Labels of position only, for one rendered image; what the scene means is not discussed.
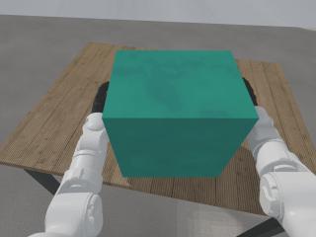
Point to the right robot hand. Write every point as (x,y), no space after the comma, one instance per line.
(251,92)

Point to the table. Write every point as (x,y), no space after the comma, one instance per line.
(44,142)

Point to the robot left forearm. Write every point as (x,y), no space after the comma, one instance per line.
(85,172)

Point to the carton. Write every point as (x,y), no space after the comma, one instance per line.
(176,113)

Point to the robot right forearm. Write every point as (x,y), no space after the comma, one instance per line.
(269,150)

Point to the left robot hand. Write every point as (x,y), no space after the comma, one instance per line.
(100,99)

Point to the robot right upper arm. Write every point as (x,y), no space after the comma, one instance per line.
(290,198)

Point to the robot left upper arm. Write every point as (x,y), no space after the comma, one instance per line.
(74,215)

